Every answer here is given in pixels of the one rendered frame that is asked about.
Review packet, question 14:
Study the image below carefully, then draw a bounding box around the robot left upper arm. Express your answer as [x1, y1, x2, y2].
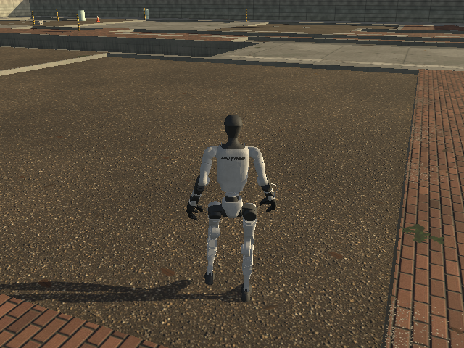
[198, 146, 218, 186]

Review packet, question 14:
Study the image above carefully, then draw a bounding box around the right robot forearm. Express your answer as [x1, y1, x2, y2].
[261, 175, 275, 201]

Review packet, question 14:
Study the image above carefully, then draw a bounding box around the robot left foot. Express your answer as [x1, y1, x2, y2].
[204, 272, 215, 285]

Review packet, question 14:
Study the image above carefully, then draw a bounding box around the robot right hand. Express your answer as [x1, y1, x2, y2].
[260, 197, 277, 212]

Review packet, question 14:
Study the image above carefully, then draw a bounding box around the left robot forearm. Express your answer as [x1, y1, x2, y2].
[188, 175, 204, 206]

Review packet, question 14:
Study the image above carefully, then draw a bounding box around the left robot thigh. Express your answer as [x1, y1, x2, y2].
[207, 201, 223, 239]

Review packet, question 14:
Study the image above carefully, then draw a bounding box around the robot left hand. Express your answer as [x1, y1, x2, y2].
[186, 203, 203, 220]

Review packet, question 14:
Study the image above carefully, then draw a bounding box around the robot right upper arm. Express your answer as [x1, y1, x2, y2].
[248, 146, 268, 186]

